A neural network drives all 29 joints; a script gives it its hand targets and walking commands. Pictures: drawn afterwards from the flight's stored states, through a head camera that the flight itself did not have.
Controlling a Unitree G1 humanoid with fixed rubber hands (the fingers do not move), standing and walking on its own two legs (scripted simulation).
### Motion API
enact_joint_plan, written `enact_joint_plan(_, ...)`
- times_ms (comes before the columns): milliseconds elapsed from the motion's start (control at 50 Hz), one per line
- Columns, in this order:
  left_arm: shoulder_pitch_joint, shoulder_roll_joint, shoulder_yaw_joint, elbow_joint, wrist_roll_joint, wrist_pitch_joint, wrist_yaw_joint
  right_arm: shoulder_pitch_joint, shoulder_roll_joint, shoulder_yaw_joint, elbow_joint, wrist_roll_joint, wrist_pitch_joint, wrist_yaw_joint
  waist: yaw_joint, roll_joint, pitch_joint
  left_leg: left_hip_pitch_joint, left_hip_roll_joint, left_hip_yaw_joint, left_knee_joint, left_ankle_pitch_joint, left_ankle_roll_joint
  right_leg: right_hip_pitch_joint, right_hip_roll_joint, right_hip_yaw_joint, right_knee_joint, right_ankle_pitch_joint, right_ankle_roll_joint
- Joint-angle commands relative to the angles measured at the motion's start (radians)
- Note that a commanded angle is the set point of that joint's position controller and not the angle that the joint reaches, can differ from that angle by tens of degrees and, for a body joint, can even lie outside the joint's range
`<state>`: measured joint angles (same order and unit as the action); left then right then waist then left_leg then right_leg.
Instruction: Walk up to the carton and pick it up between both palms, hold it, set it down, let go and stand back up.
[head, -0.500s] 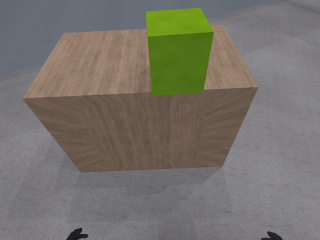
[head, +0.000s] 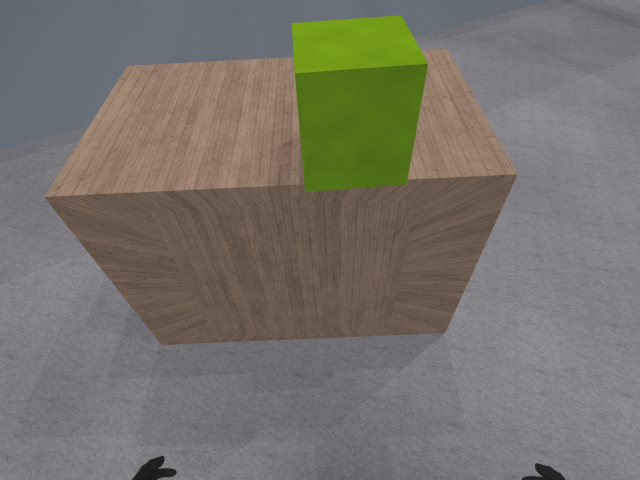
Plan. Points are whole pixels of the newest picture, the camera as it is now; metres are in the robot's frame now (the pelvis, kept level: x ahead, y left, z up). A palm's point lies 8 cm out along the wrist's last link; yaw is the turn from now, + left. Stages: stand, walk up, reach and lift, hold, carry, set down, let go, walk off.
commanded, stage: stand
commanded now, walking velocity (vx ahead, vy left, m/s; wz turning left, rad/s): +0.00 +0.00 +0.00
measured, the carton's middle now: (351, 106) +0.75 -0.04 +0.06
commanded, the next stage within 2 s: walk up in 0.12 s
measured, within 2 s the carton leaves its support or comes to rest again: neither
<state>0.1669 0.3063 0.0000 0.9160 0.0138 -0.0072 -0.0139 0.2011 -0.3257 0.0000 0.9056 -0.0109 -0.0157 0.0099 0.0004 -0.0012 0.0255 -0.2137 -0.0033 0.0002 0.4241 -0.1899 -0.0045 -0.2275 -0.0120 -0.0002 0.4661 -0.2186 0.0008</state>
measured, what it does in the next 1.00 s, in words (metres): walks ahead: right foot, then left foot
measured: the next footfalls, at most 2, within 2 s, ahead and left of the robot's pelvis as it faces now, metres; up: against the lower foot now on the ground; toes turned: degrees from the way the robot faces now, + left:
right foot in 0.56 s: +0.12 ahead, -0.16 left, +0.00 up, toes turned -2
left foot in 0.94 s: +0.28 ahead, +0.07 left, +0.00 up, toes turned -4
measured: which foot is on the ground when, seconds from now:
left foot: down 0.00-0.56, up 0.58-0.92, down 0.94-1.00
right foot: down 0.00-0.36, up 0.38-0.54, down 0.56-0.96, up 0.98-1.00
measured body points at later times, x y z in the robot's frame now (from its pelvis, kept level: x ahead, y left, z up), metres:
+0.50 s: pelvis +0.02 -0.02 +0.00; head +0.02 -0.03 +0.45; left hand +0.10 +0.28 -0.12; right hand +0.09 -0.33 -0.12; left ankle +0.02 +0.12 -0.74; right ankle +0.05 -0.15 -0.72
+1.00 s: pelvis +0.15 -0.05 -0.02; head +0.14 -0.04 +0.43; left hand +0.19 +0.26 -0.14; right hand +0.23 -0.37 -0.12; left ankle +0.24 +0.07 -0.74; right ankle +0.09 -0.16 -0.71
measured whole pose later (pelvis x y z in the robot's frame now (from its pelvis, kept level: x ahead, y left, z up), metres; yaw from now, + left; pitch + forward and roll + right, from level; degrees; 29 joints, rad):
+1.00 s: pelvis +0.15 -0.05 -0.02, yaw -2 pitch -4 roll +0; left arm 0.34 0.41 0.01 0.92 0.01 -0.03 -0.06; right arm 0.26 -0.43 0.00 0.91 -0.01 -0.08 0.03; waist 0.03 -0.02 0.04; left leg -0.34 -0.01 -0.02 0.57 -0.16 0.02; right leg -0.23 0.00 0.00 0.86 -0.43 -0.04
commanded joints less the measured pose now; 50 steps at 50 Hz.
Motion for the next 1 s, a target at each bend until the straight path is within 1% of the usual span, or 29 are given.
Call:
enact_joint_plan(0, -0.056, 0.240, 0.053, 0.019, -0.008, -0.036, 0.010, -0.038, -0.229, -0.052, 0.020, -0.005, -0.041, -0.013, -0.003, -0.021, -0.096, 0.069, 0.129, -0.106, -0.088, 0.081, 0.033, 0.056, -0.123, 0.103, -0.129, 0.054, -0.037)
enact_joint_plan(280, -0.042, 0.242, 0.053, 0.018, -0.009, -0.039, 0.009, -0.034, -0.227, -0.050, 0.020, -0.003, -0.042, -0.013, 0.004, -0.005, -0.098, 0.062, 0.129, -0.105, -0.086, 0.100, 0.037, 0.073, -0.124, 0.106, -0.132, 0.071, -0.038)
enact_joint_plan(300, 0.034, 0.328, 0.115, -0.074, 0.020, -0.039, -0.016, 0.082, -0.341, -0.101, -0.038, -0.020, -0.058, -0.008, -0.015, -0.047, -0.174, 0.111, 0.119, -0.143, -0.065, -0.354, 0.093, 0.031, -0.042, 0.063, -0.047, -0.341, -0.065)
enact_joint_plan(320, -0.002, 0.321, 0.120, -0.081, 0.026, -0.031, -0.026, 0.119, -0.369, -0.118, -0.020, -0.034, -0.060, -0.004, -0.039, -0.008, -0.076, 0.099, 0.170, -0.257, -0.103, -0.549, 0.135, -0.132, -0.031, 0.068, 0.034, -0.451, -0.063)
enact_joint_plan(340, -0.043, 0.288, 0.113, -0.114, 0.027, -0.023, -0.033, 0.164, -0.390, -0.131, -0.025, -0.035, -0.060, -0.005, -0.064, 0.079, 0.020, 0.130, 0.246, -0.388, -0.189, -0.657, 0.182, -0.310, 0.004, 0.018, 0.169, -0.396, -0.047)
enact_joint_plan(360, -0.058, 0.274, 0.106, -0.134, 0.035, -0.018, -0.037, 0.168, -0.400, -0.145, -0.030, -0.033, -0.070, -0.008, -0.070, 0.129, 0.063, 0.163, 0.372, -0.521, -0.264, -0.622, 0.256, -0.420, -0.023, 0.024, 0.355, -0.288, -0.038)
enact_joint_plan(380, -0.036, 0.292, 0.110, -0.134, 0.032, -0.021, -0.036, 0.162, -0.403, -0.146, -0.041, -0.024, -0.082, -0.012, -0.053, 0.048, 0.046, 0.182, 0.403, -0.545, -0.263, -0.541, 0.291, -0.460, -0.057, 0.082, 0.424, -0.261, -0.032)
enact_joint_plan(400, -0.031, 0.305, 0.109, -0.134, 0.026, -0.026, -0.039, 0.149, -0.394, -0.143, -0.048, -0.017, -0.086, -0.013, -0.044, 0.024, 0.013, 0.195, 0.379, -0.488, -0.237, -0.469, 0.279, -0.434, -0.073, 0.090, 0.401, -0.263, -0.033)
enact_joint_plan(420, -0.016, 0.291, 0.112, -0.131, 0.024, -0.030, -0.048, 0.131, -0.388, -0.135, -0.042, -0.021, -0.086, -0.011, -0.035, 0.055, -0.028, 0.204, 0.340, -0.402, -0.215, -0.412, 0.265, -0.389, -0.082, 0.084, 0.335, -0.275, -0.029)
enact_joint_plan(460, 0.014, 0.282, 0.111, -0.121, 0.022, -0.035, -0.060, 0.102, -0.383, -0.134, -0.057, -0.027, -0.076, -0.001, -0.034, 0.113, -0.056, 0.150, 0.295, -0.294, -0.187, -0.357, 0.235, -0.278, -0.063, 0.031, 0.228, -0.274, -0.027)
enact_joint_plan(480, 0.050, 0.291, 0.117, -0.111, 0.018, -0.036, -0.058, 0.067, -0.384, -0.133, -0.070, -0.028, -0.070, 0.008, -0.008, 0.136, -0.053, 0.084, 0.268, -0.249, -0.160, -0.342, 0.212, -0.182, -0.056, 0.006, 0.196, -0.232, -0.033)
enact_joint_plan(500, 0.094, 0.280, 0.120, -0.096, 0.016, -0.038, -0.056, 0.037, -0.375, -0.124, -0.073, -0.025, -0.064, 0.013, 0.020, 0.118, -0.055, 0.005, 0.236, -0.193, -0.116, -0.318, 0.196, -0.078, -0.044, -0.022, 0.113, -0.175, -0.039)
enact_joint_plan(520, 0.192, 0.281, 0.127, -0.058, 0.016, -0.041, -0.049, -0.023, -0.362, -0.116, -0.090, -0.024, -0.055, 0.018, 0.082, 0.076, -0.059, -0.112, 0.191, -0.130, -0.022, -0.334, 0.170, 0.092, -0.010, -0.070, 0.023, -0.074, -0.043)
enact_joint_plan(540, 0.302, 0.324, 0.145, -0.023, 0.021, -0.046, -0.035, -0.029, -0.313, -0.096, -0.099, -0.027, -0.047, 0.017, 0.129, -0.041, -0.076, -0.253, 0.134, -0.081, 0.162, -0.378, 0.132, 0.276, 0.004, -0.038, 0.005, -0.087, -0.044)
enact_joint_plan(560, 0.345, 0.418, 0.166, -0.027, 0.035, -0.061, -0.021, -0.041, -0.219, -0.066, -0.125, -0.012, -0.049, 0.017, 0.158, -0.296, -0.034, -0.486, -0.041, 0.007, 0.487, -0.428, 0.063, 0.312, -0.204, 0.367, -0.237, -0.467, -0.115)
enact_joint_plan(580, 0.261, 0.468, 0.155, -0.069, 0.020, -0.068, -0.019, -0.016, -0.238, -0.065, -0.115, -0.007, -0.044, 0.009, 0.113, -0.243, 0.027, -0.561, -0.079, -0.057, 0.641, -0.403, 0.046, 0.189, -0.347, 0.637, -0.357, -0.669, -0.189)
enact_joint_plan(600, 0.188, 0.452, 0.143, -0.092, 0.004, -0.070, -0.022, -0.005, -0.298, -0.081, -0.090, 0.000, -0.044, 0.008, 0.067, -0.115, 0.122, -0.503, -0.010, -0.142, 0.639, -0.299, 0.049, 0.072, -0.346, 0.595, -0.337, -0.673, -0.214)
enact_joint_plan(620, 0.134, 0.409, 0.134, -0.106, 0.000, -0.071, -0.020, 0.044, -0.316, -0.091, -0.074, 0.007, -0.051, 0.016, 0.024, -0.092, 0.154, -0.455, 0.022, -0.125, 0.602, -0.216, 0.045, 0.030, -0.295, 0.480, -0.306, -0.573, -0.201)
enact_joint_plan(660, 0.118, 0.374, 0.122, -0.116, -0.003, -0.073, -0.019, 0.077, -0.309, -0.101, -0.056, 0.005, -0.055, 0.027, 0.014, -0.120, 0.122, -0.358, 0.031, -0.073, 0.529, -0.164, 0.019, 0.011, -0.220, 0.321, -0.294, -0.377, -0.196)
enact_joint_plan(680, 0.143, 0.363, 0.124, -0.112, -0.003, -0.076, -0.020, 0.071, -0.297, -0.097, -0.053, 0.002, -0.055, 0.034, 0.023, -0.136, 0.107, -0.344, 0.032, -0.049, 0.483, -0.158, 0.014, 0.040, -0.214, 0.283, -0.285, -0.314, -0.208)
enact_joint_plan(760, 0.190, 0.380, 0.134, -0.114, -0.010, -0.076, -0.025, 0.018, -0.279, -0.089, -0.075, -0.004, -0.058, 0.038, 0.052, -0.132, 0.149, -0.347, 0.035, -0.029, 0.346, -0.128, 0.013, 0.082, -0.227, 0.251, -0.285, -0.258, -0.224)
enact_joint_plan(800, 0.203, 0.378, 0.134, -0.118, -0.011, -0.071, -0.028, -0.002, -0.277, -0.084, -0.084, -0.005, -0.067, 0.036, 0.065, -0.126, 0.141, -0.317, 0.049, -0.005, 0.273, -0.123, 0.018, 0.106, -0.232, 0.224, -0.249, -0.178, -0.229)
enact_joint_plan(840, 0.195, 0.376, 0.131, -0.121, -0.009, -0.066, -0.029, 0.005, -0.274, -0.086, -0.089, 0.001, -0.075, 0.034, 0.061, -0.152, 0.088, -0.246, 0.038, 0.032, 0.205, -0.074, 0.020, 0.121, -0.221, 0.185, -0.204, -0.073, -0.216)
enact_joint_plan(860, 0.178, 0.379, 0.130, -0.127, -0.009, -0.061, -0.030, 0.028, -0.269, -0.088, -0.086, -0.001, -0.079, 0.031, 0.044, -0.153, 0.078, -0.176, 0.033, 0.046, 0.151, -0.054, 0.025, 0.105, -0.207, 0.144, -0.147, -0.010, -0.205)
enact_joint_plan(900, 0.134, 0.351, 0.123, -0.132, -0.011, -0.052, -0.030, 0.160, -0.265, -0.099, -0.052, 0.003, -0.089, 0.018, -0.034, -0.110, 0.004, 0.070, -0.007, 0.083, 0.034, 0.091, 0.033, 0.012, -0.155, 0.065, 0.047, 0.163, -0.163)
enact_joint_plan(920, 0.149, 0.314, 0.110, -0.135, -0.012, -0.051, -0.027, 0.275, -0.305, -0.115, -0.024, -0.005, -0.096, 0.004, -0.087, -0.009, -0.067, 0.246, -0.008, 0.032, 0.006, 0.036, 0.054, -0.074, -0.104, 0.022, 0.267, 0.202, -0.126)
enact_joint_plan(940, 0.168, 0.268, 0.096, -0.160, -0.013, -0.051, -0.028, 0.361, -0.401, -0.134, -0.019, -0.021, -0.104, -0.008, -0.110, 0.156, -0.114, 0.376, 0.189, -0.341, -0.075, -0.144, 0.124, -0.291, -0.003, -0.015, 0.547, 0.001, -0.071)
enact_joint_plan(960, 0.195, 0.296, 0.096, -0.145, -0.007, -0.037, -0.026, 0.312, -0.467, -0.143, -0.046, -0.005, -0.103, -0.009, -0.055, 0.168, -0.072, 0.299, 0.360, -0.716, -0.182, -0.389, 0.244, -0.452, 0.047, 0.024, 0.662, -0.329, -0.044)
enact_joint_plan(980, 0.202, 0.359, 0.108, -0.111, -0.006, -0.024, -0.022, 0.240, -0.444, -0.139, -0.058, 0.022, -0.100, -0.003, -0.018, 0.037, 0.004, 0.164, 0.369, -0.701, -0.209, -0.587, 0.270, -0.429, -0.021, 0.099, 0.699, -0.295, -0.050)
